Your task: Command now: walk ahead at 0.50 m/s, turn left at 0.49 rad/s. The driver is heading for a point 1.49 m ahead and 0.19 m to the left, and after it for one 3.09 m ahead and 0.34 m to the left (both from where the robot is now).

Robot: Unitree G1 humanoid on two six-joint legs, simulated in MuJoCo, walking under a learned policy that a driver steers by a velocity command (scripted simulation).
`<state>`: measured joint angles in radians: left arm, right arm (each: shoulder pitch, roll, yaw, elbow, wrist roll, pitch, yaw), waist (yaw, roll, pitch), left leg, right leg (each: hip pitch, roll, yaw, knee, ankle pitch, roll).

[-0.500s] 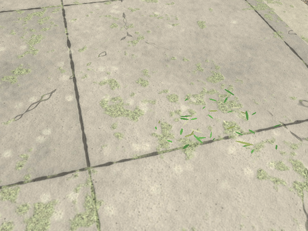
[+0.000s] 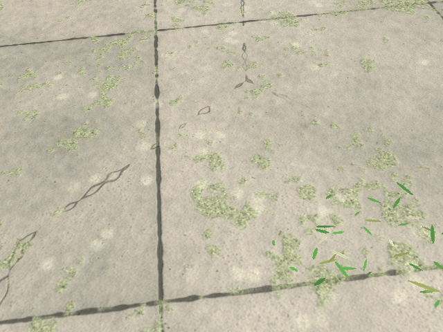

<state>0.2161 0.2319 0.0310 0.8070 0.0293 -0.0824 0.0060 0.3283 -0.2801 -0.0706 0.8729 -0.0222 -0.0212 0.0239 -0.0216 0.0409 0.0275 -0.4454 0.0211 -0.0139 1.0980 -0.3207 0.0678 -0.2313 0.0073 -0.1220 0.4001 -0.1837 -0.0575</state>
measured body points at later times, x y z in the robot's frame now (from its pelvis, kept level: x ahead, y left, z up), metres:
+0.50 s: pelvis +0.24 +0.07 -0.02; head +0.27 +0.09 +0.43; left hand +0.22 +0.34 -0.15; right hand +0.45 -0.15 -0.13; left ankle +0.27 +0.13 -0.74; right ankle +0.17 -0.09 -0.64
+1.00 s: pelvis +0.52 +0.11 -0.03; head +0.56 +0.12 +0.42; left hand +0.62 +0.39 -0.14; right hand +0.58 -0.14 -0.17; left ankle +0.30 +0.14 -0.67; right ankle +0.62 +0.08 -0.74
